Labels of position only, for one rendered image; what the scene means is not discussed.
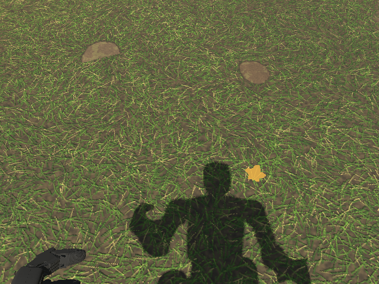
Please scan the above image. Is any left robot hand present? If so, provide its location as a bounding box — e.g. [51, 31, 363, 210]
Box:
[11, 247, 86, 284]

